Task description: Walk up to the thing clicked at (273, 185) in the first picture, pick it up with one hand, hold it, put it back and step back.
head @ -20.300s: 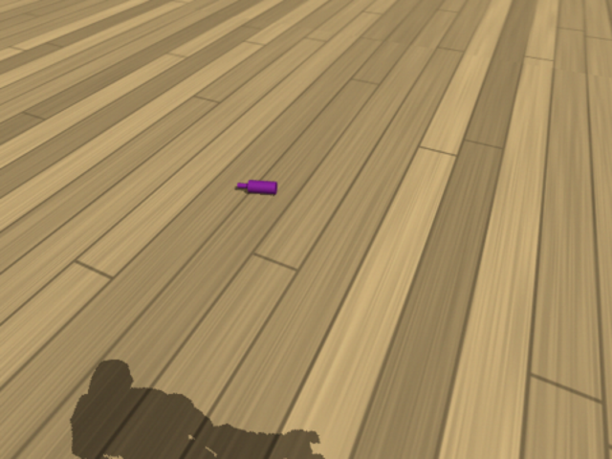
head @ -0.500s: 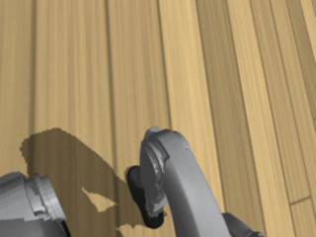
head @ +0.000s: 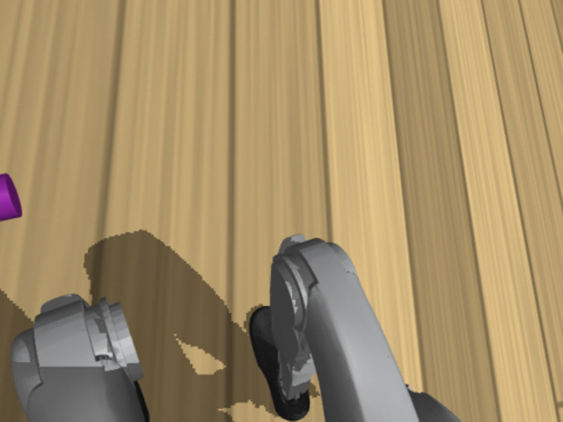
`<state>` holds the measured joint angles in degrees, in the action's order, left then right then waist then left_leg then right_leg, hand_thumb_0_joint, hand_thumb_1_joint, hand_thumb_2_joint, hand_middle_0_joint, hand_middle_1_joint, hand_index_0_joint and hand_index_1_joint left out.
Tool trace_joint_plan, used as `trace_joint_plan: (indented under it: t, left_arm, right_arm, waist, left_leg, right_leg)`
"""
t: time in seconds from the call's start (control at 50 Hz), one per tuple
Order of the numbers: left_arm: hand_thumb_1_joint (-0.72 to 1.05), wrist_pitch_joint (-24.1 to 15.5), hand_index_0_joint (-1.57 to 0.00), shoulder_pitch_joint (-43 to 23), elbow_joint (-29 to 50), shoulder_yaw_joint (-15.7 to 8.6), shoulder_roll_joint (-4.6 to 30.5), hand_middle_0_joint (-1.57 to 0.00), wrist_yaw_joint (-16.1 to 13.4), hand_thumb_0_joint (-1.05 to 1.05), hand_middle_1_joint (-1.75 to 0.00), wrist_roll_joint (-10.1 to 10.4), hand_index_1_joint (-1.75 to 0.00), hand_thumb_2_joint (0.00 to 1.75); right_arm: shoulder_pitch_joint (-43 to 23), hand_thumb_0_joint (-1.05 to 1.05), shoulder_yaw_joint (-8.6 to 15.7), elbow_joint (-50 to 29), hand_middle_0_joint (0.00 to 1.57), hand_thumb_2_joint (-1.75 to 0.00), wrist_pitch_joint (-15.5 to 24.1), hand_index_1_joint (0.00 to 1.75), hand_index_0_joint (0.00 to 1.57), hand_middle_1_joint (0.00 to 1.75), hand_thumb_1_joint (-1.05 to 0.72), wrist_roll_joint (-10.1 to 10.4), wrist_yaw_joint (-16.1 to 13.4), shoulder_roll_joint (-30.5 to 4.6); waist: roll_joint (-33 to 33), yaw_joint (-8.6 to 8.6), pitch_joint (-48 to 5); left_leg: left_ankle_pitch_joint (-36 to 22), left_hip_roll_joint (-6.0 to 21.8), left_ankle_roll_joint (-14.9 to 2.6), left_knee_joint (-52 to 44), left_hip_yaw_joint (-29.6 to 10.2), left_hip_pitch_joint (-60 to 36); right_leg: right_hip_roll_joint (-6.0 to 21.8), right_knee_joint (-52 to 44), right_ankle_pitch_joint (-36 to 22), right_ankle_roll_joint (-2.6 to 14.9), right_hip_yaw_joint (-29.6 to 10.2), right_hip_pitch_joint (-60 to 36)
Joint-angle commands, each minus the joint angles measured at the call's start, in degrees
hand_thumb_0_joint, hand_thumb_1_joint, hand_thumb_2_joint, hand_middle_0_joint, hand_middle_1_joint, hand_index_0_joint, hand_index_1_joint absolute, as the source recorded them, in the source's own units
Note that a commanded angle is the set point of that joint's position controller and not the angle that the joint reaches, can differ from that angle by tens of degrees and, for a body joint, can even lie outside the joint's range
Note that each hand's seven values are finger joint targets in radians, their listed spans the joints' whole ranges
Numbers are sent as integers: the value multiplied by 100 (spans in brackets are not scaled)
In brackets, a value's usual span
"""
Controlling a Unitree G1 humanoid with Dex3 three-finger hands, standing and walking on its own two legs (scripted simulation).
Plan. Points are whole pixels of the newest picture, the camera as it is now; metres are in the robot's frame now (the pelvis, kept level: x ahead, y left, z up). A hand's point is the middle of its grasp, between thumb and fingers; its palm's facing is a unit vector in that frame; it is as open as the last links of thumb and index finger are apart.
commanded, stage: settle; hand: left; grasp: from above
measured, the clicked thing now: out of the picture +0.44 +0.36 -0.24
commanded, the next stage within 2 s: lift in 0.44 s
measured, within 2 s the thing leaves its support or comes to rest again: neither
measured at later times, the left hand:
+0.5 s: hand out of the picture +0.42 +0.33 -0.13, palm faces -0.44 -0.10 -0.89, open 9.0 cm
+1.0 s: hand out of the picture +0.38 +0.33 -0.03, palm faces -0.45 -0.11 -0.88, open 9.0 cm
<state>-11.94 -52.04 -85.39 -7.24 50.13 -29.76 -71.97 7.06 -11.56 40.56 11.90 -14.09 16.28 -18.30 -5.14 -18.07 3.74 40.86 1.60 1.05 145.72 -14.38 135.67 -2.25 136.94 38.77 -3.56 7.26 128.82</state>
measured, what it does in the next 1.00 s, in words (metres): rises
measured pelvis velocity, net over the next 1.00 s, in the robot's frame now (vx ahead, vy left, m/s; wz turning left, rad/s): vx -0.02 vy -0.01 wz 0.13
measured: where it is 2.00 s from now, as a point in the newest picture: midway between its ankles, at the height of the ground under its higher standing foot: (215, 416)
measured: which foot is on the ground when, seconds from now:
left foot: down 0.00-1.00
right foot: down 0.00-1.00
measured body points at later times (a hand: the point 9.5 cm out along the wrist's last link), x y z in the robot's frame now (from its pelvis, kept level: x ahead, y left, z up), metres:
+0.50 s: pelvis -0.01 -0.01 +0.02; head +0.21 +0.09 +0.41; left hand +0.44 +0.33 -0.08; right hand +0.08 -0.27 -0.07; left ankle +0.06 +0.13 -0.27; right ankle +0.11 -0.13 -0.27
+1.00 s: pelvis -0.02 -0.01 +0.09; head +0.18 +0.07 +0.49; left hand +0.40 +0.33 +0.02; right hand +0.09 -0.27 -0.03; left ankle +0.06 +0.13 -0.27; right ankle +0.11 -0.13 -0.27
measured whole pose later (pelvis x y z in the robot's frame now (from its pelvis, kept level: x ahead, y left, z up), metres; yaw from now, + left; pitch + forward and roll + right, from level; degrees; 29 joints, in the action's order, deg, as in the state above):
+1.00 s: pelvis -0.02 -0.01 +0.09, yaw +7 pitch +34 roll -7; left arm -9.4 -41.8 -58.8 -0.9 37.8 -7.1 -63.8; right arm 11.4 -0.9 38.8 -0.7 -2.7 6.5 -15.7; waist 1.6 -9.4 -7.8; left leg 36.4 1.7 0.0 126.3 -6.3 123.9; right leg 0.4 122.5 36.8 -2.8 2.0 119.5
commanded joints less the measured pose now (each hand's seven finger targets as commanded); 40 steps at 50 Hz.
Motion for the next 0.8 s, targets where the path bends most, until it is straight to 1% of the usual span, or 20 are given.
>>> trace_joint_plan:
  t: [0.0,0.04,0.1,0.16,0.18,0.22,0.34,0.38,0.4,0.44,0.48,0.5,0.52,0.54,0.56,0.62,0.64,0.7,0.72,0.78]
  left_arm:
    - [69,145,-108,-1558,1405,-54,1232,-108,12,0,-42,111,-42,54]
    - [72,192,-111,-1669,1246,105,904,-111,177,0,-41,268,-41,52]
    - [71,196,-110,-1786,1464,123,964,-110,408,0,-42,255,-42,52]
    - [73,182,-112,-1724,1494,211,777,-112,586,0,-42,295,-42,54]
    - [73,168,-112,-1793,1472,273,719,-112,675,0,-43,307,-43,54]
    - [72,103,-112,-1990,1691,200,877,-113,762,0,-42,316,-43,57]
    - [70,-12,-110,-2030,1742,213,827,-110,961,0,-44,275,-45,58]
    - [72,-43,-111,-2048,1860,156,930,-112,984,0,-43,248,-45,60]
    - [72,-47,-111,-2031,1821,166,896,-112,1012,0,-43,222,-45,61]
    - [74,-55,-113,-2129,1997,182,898,-114,1031,0,-45,222,-46,63]
    - [76,-43,-113,-2124,1913,171,901,-114,1037,0,-46,197,-47,64]
    - [78,-23,-118,-2112,1919,161,904,-117,1046,0,-49,198,-48,57]
    - [70,-11,-110,-2124,1938,229,815,-109,1076,0,-41,195,-40,59]
    - [74,1,-115,-2146,2053,127,912,-114,1088,0,-46,206,-45,56]
    - [66,27,-107,-2073,2070,116,931,-106,1119,0,-39,243,-40,58]
    - [76,126,-113,-1931,2293,127,816,-113,1265,0,-46,383,-45,57]
    - [77,175,-114,-1875,2322,167,764,-113,1337,0,-47,454,-46,57]
    - [76,253,-113,-1679,2545,128,872,-113,1539,0,-46,570,-45,57]
    - [76,258,-114,-1719,2722,185,774,-113,1621,0,-45,624,-44,57]
    - [76,251,-114,-1460,3188,146,727,-113,1788,0,-44,706,-43,56]
  right_arm:
    - [1059,0,798,-8,20,-90,-107,30,20,30,-91,230,-68,-1671]
    - [1085,0,843,51,20,-90,-183,30,20,30,-91,327,-79,-1617]
    - [1151,0,927,28,20,-90,-320,30,20,30,-91,440,-164,-1578]
    - [1164,0,955,19,20,-90,-437,30,20,30,-91,521,-228,-1468]
    - [1186,0,964,-4,20,-90,-466,30,20,30,-91,547,-247,-1456]
    - [1201,0,981,-1,20,-90,-541,30,20,30,-91,572,-319,-1421]
    - [1241,0,1037,-84,20,-90,-692,30,20,30,-91,614,-513,-1351]
    - [1227,0,1063,-110,20,-90,-747,30,20,30,-91,632,-574,-1354]
    - [1272,0,1072,-124,20,-90,-763,30,20,30,-91,632,-595,-1381]
    - [1257,0,1068,-126,20,-90,-820,30,20,30,-91,658,-639,-1294]
    - [1273,0,1095,-113,20,-90,-851,30,20,30,-91,676,-696,-1326]
    - [1331,0,1113,-116,20,-91,-857,30,20,30,-93,680,-712,-1339]
    - [1332,0,1110,-114,20,-89,-868,30,20,30,-89,687,-720,-1297]
    - [1370,0,1141,-122,20,-91,-875,30,20,30,-93,696,-743,-1359]
    - [1369,0,1152,-141,20,-89,-886,30,20,30,-89,711,-756,-1342]
    - [1367,0,1243,-165,20,-91,-928,30,20,30,-91,779,-778,-1297]
    - [1382,0,1246,-175,20,-91,-938,30,20,30,-92,794,-789,-1259]
    - [1393,0,1322,-190,20,-91,-1007,30,20,30,-92,870,-842,-1206]
    - [1414,0,1358,-220,20,-91,-1028,30,20,30,-92,880,-867,-1200]
    - [1411,0,1453,-257,20,-91,-1086,30,20,30,-91,965,-936,-1138]
  waist:
    - [3273,164,-4261]
    - [2903,80,-3937]
    - [2638,139,-4132]
    - [2493,223,-4190]
    - [2366,160,-4116]
    - [2312,231,-4271]
    - [2258,253,-4196]
    - [2381,352,-4363]
    - [2369,309,-4290]
    - [2486,368,-4571]
    - [2462,372,-4462]
    - [2379,369,-4435]
    - [2431,345,-4482]
    - [2436,404,-4495]
    - [2569,461,-4548]
    - [2634,576,-4813]
    - [2558,547,-4865]
    - [2346,652,-4964]
    - [2234,600,-4911]
    - [2212,765,-5021]
  left_leg:
    - [-1537,22,-96,-1688,841,-3334]
    - [-1237,-13,-135,-1800,844,-3067]
    - [-1126,-38,-193,-1833,882,-2958]
    - [-1196,-75,-199,-1879,940,-2976]
    - [-1173,-67,-213,-1860,936,-2902]
    - [-1136,-85,-231,-1886,972,-2853]
    - [-1009,-133,-208,-2034,1054,-2927]
    - [-1013,-133,-181,-2137,1042,-3124]
    - [-1014,-150,-180,-2160,1047,-3148]
    - [-1042,-139,-185,-2241,1069,-3279]
    - [-1085,-150,-194,-2236,1110,-3270]
    - [-1135,-157,-198,-2251,1119,-3322]
    - [-1119,-145,-197,-2273,1113,-3336]
    - [-1136,-165,-197,-2313,1115,-3389]
    - [-1128,-174,-185,-2409,1127,-3455]
    - [-1010,-153,-176,-2669,1100,-3725]
    - [-1029,-155,-201,-2670,1139,-3732]
    - [-1028,-164,-250,-2728,1244,-3640]
    - [-1009,-158,-265,-2725,1273,-3588]
    - [-947,-163,-258,-2979,1279,-3786]
  right_leg:
    - [-212,-1211,-1647,544,522,-1877]
    - [-182,-1317,-1403,548,526,-1622]
    - [-178,-1457,-1275,533,431,-1751]
    - [-152,-1497,-1327,533,358,-1861]
    - [-161,-1522,-1272,544,319,-1864]
    - [-153,-1580,-1203,537,252,-1990]
    - [-106,-1735,-962,570,191,-1957]
    - [-98,-1719,-937,608,202,-1918]
    - [-74,-1732,-969,605,245,-1878]
    - [-82,-1722,-1033,591,195,-1968]
    - [-50,-1770,-1100,586,203,-1883]
    - [-38,-1817,-1156,581,211,-1896]
    - [-46,-1803,-1135,592,185,-1915]
    - [-15,-1834,-1155,592,216,-1867]
    - [-10,-1860,-1113,613,203,-1910]
    - [14,-1894,-1064,608,188,-1959]
    - [0,-1980,-1098,595,145,-2097]
    - [-4,-2201,-1037,588,22,-2345]
    - [-7,-2324,-1008,577,-26,-2445]
    - [10,-2459,-915,589,-70,-2550]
